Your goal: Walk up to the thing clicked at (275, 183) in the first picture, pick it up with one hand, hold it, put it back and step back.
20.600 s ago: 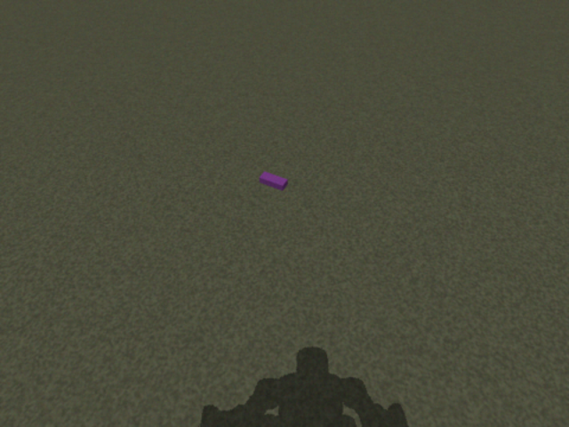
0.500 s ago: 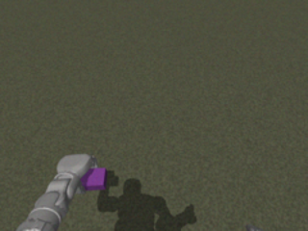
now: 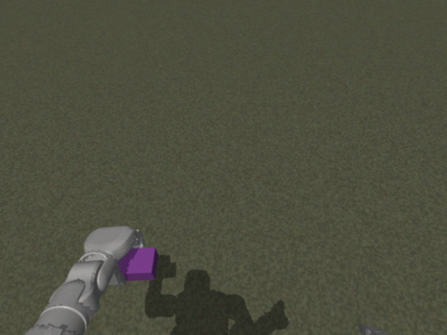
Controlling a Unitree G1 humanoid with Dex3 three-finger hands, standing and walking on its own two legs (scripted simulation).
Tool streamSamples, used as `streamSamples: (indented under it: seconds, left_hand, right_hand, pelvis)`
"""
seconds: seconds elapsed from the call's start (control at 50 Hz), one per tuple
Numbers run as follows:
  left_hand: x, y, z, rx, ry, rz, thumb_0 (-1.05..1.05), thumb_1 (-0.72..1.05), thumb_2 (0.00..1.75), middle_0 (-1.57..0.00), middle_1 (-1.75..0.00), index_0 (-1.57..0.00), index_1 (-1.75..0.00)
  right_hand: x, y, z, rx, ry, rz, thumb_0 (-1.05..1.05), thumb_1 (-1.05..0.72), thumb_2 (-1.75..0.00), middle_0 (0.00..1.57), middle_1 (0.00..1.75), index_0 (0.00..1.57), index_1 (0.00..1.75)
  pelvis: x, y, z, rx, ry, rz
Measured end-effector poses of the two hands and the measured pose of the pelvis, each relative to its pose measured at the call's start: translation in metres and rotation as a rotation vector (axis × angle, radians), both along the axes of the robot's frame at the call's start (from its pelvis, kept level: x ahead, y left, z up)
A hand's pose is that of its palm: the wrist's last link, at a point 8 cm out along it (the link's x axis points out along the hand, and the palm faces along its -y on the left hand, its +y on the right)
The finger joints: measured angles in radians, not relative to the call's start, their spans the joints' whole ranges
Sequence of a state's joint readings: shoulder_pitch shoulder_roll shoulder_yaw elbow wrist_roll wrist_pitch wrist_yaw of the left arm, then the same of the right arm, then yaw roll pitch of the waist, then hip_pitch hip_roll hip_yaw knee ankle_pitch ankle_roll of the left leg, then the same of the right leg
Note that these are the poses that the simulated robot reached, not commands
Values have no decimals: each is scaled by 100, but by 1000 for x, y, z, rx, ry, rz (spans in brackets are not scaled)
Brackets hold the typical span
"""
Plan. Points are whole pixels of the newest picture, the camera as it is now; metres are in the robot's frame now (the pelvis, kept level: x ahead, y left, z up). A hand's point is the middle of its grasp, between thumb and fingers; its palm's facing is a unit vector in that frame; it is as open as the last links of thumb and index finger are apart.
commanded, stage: hold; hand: left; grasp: from above
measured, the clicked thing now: (122, 264) +0.31 +0.23 -0.10
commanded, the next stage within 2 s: crouch in 1.20 s
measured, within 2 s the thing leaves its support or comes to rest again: neither
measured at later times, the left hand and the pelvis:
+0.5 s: hand (114, 270) +0.28 +0.22 -0.05, palm faces -0.48 -0.03 -0.88, open 8.5 cm; pelvis -0.01 +0.00 +0.01, yaw +0 degrees
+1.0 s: hand (113, 271) +0.27 +0.22 -0.04, palm faces -0.49 -0.03 -0.87, open 8.4 cm; pelvis -0.01 +0.00 +0.01, yaw +0 degrees
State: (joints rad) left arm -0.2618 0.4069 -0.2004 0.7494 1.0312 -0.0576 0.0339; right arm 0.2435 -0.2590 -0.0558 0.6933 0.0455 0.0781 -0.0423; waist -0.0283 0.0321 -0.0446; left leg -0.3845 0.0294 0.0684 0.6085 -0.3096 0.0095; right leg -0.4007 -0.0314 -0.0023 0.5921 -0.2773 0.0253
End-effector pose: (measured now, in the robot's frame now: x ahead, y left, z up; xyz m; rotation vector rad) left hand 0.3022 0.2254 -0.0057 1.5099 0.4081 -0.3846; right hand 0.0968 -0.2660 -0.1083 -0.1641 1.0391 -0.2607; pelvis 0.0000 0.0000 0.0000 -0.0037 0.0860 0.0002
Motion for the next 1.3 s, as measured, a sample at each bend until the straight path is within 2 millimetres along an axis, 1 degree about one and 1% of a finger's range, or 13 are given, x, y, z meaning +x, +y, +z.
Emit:
streamSamples:
  seconds: [0.32, 0.64, 0.76, 0.94, 1.3]
  left_hand:
    - [-14, -4, 11, -6, 0, -9, 0, 20, 39, -84, -32, -86, -32]
    - [-22, -4, 22, -7, -5, -15, 0, 22, 38, -83, -33, -85, -32]
    - [-22, -5, 24, -15, -10, -13, 0, 22, 37, -83, -32, -85, -32]
    - [-23, -3, 21, -13, 9, -17, 0, 22, 37, -83, -32, -85, -32]
    - [-16, -3, 21, -15, -7, -4, 0, 22, 37, -85, -31, -86, -31]
  right_hand:
    - [5, 3, 5, 10, -33, 15, 1, -90, -90, 20, 30, 21, 30]
    - [11, 6, 10, 14, -65, 31, 1, -90, -90, 20, 30, 21, 30]
    - [16, 9, 11, 18, -74, 39, 1, -90, -90, 20, 30, 21, 30]
    - [19, 12, 12, 19, -69, 43, 1, -90, -90, 20, 30, 21, 30]
    - [18, 6, 11, 15, -46, 30, 1, -90, -90, 20, 30, 21, 30]
  pelvis:
    - [-9, -2, 5, 4, -35, -1]
    - [-14, -3, 8, 6, -61, 0]
    - [-14, -2, 8, 6, -67, 0]
    - [-12, -2, 9, 6, -63, 0]
    - [-7, -3, 10, 5, -62, 3]
